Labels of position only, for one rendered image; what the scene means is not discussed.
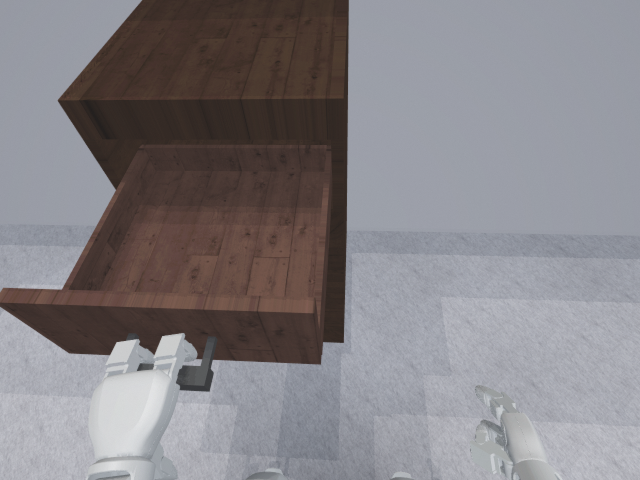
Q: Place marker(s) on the robot right hand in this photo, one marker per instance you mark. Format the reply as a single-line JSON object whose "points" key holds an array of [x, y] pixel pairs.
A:
{"points": [[497, 449]]}

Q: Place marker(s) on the robot left hand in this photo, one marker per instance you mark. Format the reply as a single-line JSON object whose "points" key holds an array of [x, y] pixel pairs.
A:
{"points": [[130, 410]]}

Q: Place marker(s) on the robot left forearm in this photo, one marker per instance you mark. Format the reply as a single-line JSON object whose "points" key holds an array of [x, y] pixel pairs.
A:
{"points": [[122, 468]]}

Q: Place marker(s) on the drawer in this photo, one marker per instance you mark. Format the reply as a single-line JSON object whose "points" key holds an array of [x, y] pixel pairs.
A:
{"points": [[228, 241]]}

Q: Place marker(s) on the robot right forearm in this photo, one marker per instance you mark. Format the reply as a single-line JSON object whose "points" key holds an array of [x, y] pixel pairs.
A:
{"points": [[534, 470]]}

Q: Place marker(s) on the cabinet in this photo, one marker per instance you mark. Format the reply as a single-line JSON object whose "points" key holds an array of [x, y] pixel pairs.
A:
{"points": [[225, 72]]}

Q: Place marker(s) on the handle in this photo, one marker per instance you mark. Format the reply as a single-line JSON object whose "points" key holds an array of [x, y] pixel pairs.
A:
{"points": [[191, 378]]}

